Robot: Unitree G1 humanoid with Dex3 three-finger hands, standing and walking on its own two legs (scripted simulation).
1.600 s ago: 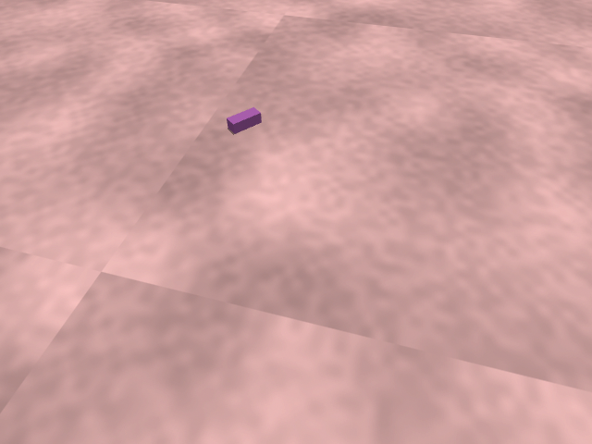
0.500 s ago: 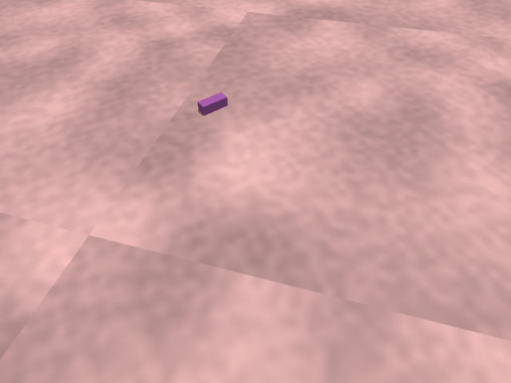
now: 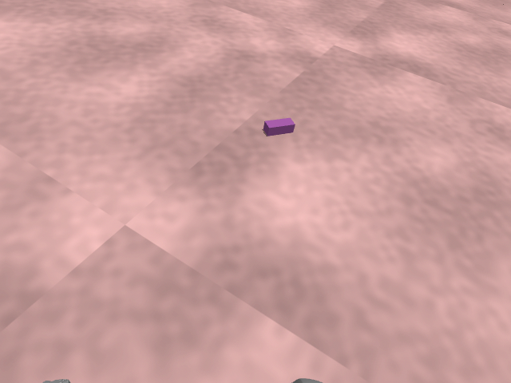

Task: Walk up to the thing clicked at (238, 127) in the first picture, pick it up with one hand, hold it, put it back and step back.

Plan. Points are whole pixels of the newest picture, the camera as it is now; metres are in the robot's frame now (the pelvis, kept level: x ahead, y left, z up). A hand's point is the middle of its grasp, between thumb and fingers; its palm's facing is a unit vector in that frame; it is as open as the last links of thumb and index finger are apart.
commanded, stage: walk up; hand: left
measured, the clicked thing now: (279, 126) +1.72 -0.16 -0.73
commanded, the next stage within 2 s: none
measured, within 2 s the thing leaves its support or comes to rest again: neither
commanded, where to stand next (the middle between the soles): +1.45 -0.58 m, yaw +25 degrees
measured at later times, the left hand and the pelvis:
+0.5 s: hand (174, 272) +0.34 +0.17 -0.12, palm faces +0.18 -0.93 -0.33, open 7.3 cm; pelvis +0.28 -0.11 +0.01, yaw +10 degrees
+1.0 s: hand (213, 195) +0.58 +0.13 -0.15, palm faces +0.20 -0.94 -0.28, open 7.4 cm; pelvis +0.56 -0.16 +0.00, yaw +15 degrees
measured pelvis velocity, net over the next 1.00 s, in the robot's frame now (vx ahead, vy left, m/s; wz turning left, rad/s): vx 0.56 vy -0.16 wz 0.25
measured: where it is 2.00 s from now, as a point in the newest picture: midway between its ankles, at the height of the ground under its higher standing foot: (321, 225)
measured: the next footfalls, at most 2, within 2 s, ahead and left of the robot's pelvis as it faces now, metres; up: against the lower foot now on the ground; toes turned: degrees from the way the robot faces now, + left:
right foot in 0.30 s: +0.37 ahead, -0.20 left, +0.00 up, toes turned +3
left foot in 0.72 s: +0.55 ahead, +0.01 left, +0.00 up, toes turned +20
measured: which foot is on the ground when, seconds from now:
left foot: down 0.00-0.34, up 0.36-0.70, down 0.72-1.00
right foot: up 0.00-0.28, down 0.30-0.74, up 0.76-1.00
